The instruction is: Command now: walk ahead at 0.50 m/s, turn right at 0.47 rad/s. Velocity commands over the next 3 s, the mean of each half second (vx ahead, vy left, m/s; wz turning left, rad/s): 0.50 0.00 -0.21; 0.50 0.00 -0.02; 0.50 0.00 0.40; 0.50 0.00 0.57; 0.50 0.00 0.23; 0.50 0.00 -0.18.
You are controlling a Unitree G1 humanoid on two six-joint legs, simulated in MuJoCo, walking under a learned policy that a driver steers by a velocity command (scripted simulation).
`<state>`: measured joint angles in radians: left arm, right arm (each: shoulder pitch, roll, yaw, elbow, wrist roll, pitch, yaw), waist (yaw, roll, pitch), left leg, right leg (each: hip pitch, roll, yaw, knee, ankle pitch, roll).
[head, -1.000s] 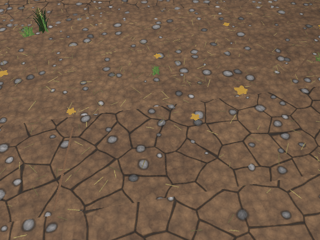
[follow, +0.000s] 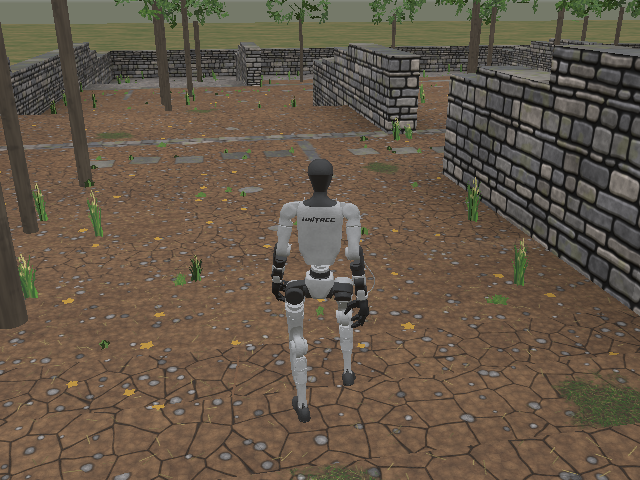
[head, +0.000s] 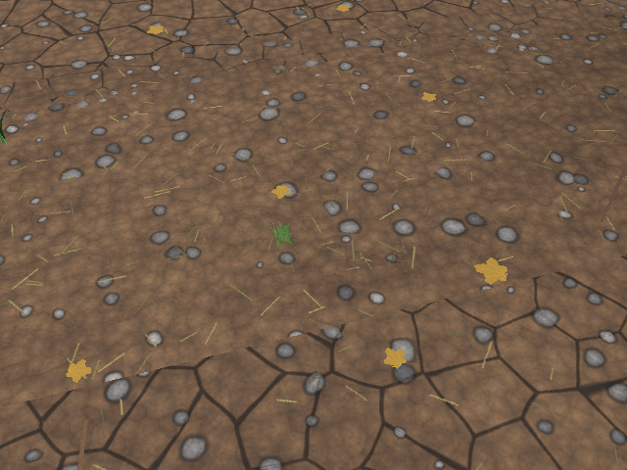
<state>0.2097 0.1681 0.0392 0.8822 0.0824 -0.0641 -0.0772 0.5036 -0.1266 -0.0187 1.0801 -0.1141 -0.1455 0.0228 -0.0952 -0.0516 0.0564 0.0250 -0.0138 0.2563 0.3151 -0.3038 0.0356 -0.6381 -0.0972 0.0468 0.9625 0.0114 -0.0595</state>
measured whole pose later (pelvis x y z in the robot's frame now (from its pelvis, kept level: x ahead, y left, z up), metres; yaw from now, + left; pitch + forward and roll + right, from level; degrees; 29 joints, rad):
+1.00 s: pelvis +0.56 -0.11 -0.17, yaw -5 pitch +4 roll +1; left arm -0.07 0.19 0.06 0.85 -0.02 -0.09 -0.02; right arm 0.39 -0.22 -0.07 1.06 0.03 -0.07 -0.02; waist -0.08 -0.01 -0.02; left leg -0.07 0.00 0.04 0.47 -0.44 0.01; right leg -0.49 -0.01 -0.03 0.49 -0.06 -0.06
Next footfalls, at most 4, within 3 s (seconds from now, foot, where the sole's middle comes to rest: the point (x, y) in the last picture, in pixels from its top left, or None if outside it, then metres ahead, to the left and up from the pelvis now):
0.14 right None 0.16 -0.16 -0.78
0.54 left None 0.47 0.02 -0.93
1.00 right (388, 404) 0.70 -0.23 -0.93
1.58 left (283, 315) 0.99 0.02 -0.93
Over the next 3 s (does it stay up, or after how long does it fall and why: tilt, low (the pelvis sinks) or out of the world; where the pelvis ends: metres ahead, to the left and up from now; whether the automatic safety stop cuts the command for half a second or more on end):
stays up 1.54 0.21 -0.16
